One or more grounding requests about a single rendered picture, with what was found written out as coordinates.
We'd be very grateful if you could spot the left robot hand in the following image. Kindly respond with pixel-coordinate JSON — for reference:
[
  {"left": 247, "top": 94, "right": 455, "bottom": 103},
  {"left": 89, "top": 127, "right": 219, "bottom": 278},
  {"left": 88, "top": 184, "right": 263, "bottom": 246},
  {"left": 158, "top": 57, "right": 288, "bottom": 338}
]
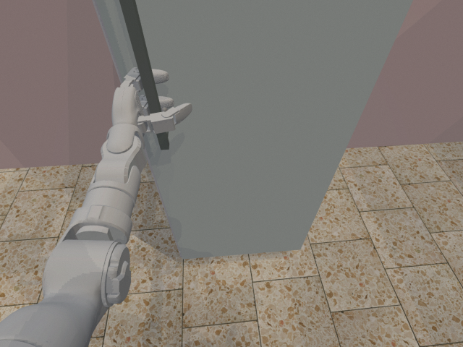
[{"left": 111, "top": 67, "right": 192, "bottom": 136}]

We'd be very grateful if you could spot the fridge door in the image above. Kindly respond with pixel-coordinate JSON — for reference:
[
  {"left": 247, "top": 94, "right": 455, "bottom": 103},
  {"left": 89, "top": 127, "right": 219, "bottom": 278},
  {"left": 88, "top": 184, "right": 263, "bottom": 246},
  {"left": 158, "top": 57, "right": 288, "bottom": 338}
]
[{"left": 96, "top": 0, "right": 413, "bottom": 259}]

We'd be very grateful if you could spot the left robot forearm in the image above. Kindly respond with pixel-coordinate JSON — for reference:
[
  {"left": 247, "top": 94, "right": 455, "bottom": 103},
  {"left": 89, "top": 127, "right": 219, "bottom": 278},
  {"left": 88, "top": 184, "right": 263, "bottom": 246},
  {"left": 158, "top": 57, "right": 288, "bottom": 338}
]
[{"left": 42, "top": 124, "right": 147, "bottom": 297}]

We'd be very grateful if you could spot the handle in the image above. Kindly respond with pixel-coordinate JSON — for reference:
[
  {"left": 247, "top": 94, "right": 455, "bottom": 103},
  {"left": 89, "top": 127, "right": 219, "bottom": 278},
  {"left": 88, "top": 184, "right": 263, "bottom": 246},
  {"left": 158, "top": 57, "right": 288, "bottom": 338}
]
[{"left": 119, "top": 0, "right": 169, "bottom": 150}]

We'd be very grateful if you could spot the left robot upper arm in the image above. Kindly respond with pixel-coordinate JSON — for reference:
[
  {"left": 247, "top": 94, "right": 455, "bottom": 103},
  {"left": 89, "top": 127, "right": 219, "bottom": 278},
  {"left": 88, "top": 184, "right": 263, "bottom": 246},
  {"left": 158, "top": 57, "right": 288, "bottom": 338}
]
[{"left": 0, "top": 239, "right": 131, "bottom": 347}]

